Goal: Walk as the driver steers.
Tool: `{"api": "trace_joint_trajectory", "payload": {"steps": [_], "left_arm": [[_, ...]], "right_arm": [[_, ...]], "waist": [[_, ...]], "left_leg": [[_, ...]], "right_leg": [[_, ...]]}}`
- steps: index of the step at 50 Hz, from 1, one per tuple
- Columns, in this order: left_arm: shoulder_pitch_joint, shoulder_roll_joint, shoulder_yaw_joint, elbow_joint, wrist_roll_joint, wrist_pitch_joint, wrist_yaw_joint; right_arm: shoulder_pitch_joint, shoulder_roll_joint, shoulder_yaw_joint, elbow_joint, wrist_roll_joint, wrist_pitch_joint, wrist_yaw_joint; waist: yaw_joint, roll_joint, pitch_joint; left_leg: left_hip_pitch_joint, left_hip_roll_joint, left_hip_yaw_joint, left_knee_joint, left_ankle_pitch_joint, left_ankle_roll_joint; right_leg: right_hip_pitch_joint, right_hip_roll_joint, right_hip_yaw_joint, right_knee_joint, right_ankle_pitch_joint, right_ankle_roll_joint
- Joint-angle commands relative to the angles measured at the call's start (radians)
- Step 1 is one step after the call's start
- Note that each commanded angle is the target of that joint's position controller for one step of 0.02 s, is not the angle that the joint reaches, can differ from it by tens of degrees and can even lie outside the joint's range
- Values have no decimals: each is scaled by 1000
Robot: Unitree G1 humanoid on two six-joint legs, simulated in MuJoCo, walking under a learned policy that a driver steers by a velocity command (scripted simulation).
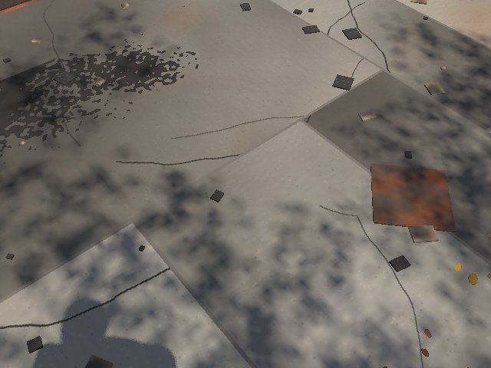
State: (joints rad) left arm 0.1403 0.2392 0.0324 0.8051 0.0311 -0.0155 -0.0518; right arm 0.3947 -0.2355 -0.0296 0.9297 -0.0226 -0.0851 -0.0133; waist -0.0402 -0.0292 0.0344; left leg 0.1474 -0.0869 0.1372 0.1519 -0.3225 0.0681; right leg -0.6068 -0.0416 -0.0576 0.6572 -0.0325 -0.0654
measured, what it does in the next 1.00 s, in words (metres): walks ahead, turning right: right foot, then left foot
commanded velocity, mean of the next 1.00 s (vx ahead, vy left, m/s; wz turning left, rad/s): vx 0.47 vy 0.00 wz -0.55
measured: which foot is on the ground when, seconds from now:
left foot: down 0.00-0.10, up 0.12-0.56, down 0.58-1.00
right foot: up 0.00-0.06, down 0.08-0.60, up 0.62-1.00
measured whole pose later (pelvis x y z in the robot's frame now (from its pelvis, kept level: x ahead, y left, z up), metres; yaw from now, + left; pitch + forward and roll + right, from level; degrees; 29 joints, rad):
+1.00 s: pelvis +0.53 -0.09 +0.01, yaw -35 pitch +1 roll +1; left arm 0.07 0.27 0.04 0.71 0.04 0.00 -0.07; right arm 0.37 -0.25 -0.04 0.86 -0.01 -0.07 -0.01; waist -0.05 -0.04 0.07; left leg -0.01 0.01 0.23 0.31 -0.32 0.01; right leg -0.60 -0.03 -0.05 0.70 -0.08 -0.04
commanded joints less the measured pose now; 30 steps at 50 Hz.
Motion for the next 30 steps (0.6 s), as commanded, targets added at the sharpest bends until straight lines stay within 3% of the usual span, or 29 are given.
{"api": "trace_joint_trajectory", "payload": {"steps": [1,2,3,4,5,6,7,8,9,10,12,14,17,20,24,27,28,29,30], "left_arm": [[-57,66,14,-86,1,-18,2],[12,81,21,-69,3,-19,6],[126,104,34,-37,7,-25,11],[286,149,56,8,20,-31,20],[384,288,100,12,28,-25,37],[331,290,100,7,-13,-18,33],[279,269,98,11,-34,-13,35],[227,212,84,7,-31,-11,39],[186,170,72,5,-29,-11,41],[157,145,63,5,-33,-14,45],[153,147,61,2,-33,-31,43],[175,177,69,8,-33,-41,42],[228,184,73,15,-34,-40,43],[281,189,77,22,-33,-36,45],[322,200,80,20,-18,-31,55],[255,225,86,-6,-11,-34,64],[228,234,87,-14,-11,-38,61],[216,220,82,-15,-20,-45,52],[229,141,58,-45,-31,-55,45]], "right_arm": [[20,-161,-29,-17,-5,-4,-17],[12,-176,-32,-16,-9,2,-20],[6,-190,-36,-18,-11,11,-22],[-14,-196,-35,-34,-5,14,-22],[21,-117,-15,-95,22,2,-6],[-20,-133,-22,-122,8,-7,3],[-104,-138,-21,-145,-3,-15,10],[-125,-132,-15,-156,5,-25,15],[-125,-127,-16,-153,1,-22,15],[-115,-122,-15,-155,-15,-4,14],[-88,-103,-10,-153,-30,33,20],[-124,-94,-8,-173,-29,47,24],[-261,-96,-7,-222,-24,49,26],[-361,-92,-1,-253,-16,44,31],[-452,-105,4,-293,-7,30,34],[-358,-145,-7,-279,-2,17,28],[-261,-166,-17,-250,-2,10,20],[-131,-197,-31,-217,-10,-3,8],[30,-274,-48,-213,-32,-9,-11]], "waist": [[22,109,33],[54,122,-13],[101,122,-80],[181,85,-164],[185,-122,-296],[147,-139,-354],[137,-35,-221],[106,19,-109],[66,60,-36],[31,53,-7],[9,21,-26],[10,8,-22],[55,-13,10],[103,-31,2],[135,-38,-3],[70,-55,-19],[25,-47,-57],[-44,13,-127],[-96,134,-285]], "left_leg": [[3,315,-2,159,1040,55],[13,317,13,281,1176,50],[-15,314,27,457,1182,44],[-166,291,45,702,995,24],[-539,160,69,1122,471,-28],[-780,5,-113,1318,-193,-40],[-866,89,-211,1306,-102,-30],[-856,132,-196,1221,-24,-32],[-811,162,-190,1130,-4,-38],[-754,179,-188,1069,0,-56],[-691,183,-168,1000,11,-85],[-707,185,-148,916,63,-108],[-774,185,-138,749,187,-133],[-791,162,-142,609,285,-134],[-773,122,-149,486,285,-117],[-579,93,-169,382,199,-80],[-440,67,-158,353,164,-63],[-249,100,-183,289,175,-34],[-22,335,-415,252,-53,17]], "right_leg": [[60,69,-77,-52,-109,-58],[138,106,-95,-57,-164,-82],[268,137,-91,-95,-186,-108],[507,105,-8,-160,-169,-155],[842,-187,432,-171,-189,-305],[931,-313,829,-324,-58,-387],[833,-273,673,-338,-85,-350],[687,-247,563,-369,-53,-308],[566,-195,480,-395,11,-263],[475,-148,414,-416,66,-237],[408,-99,348,-435,137,-230],[382,-70,319,-453,147,-227],[406,-46,325,-467,112,-198],[481,-38,342,-436,129,-171],[570,-63,393,-363,229,-160],[538,-80,440,-285,282,-113],[507,-59,439,-200,349,-93],[450,7,390,-16,331,-67],[340,74,297,266,80,-43]]}}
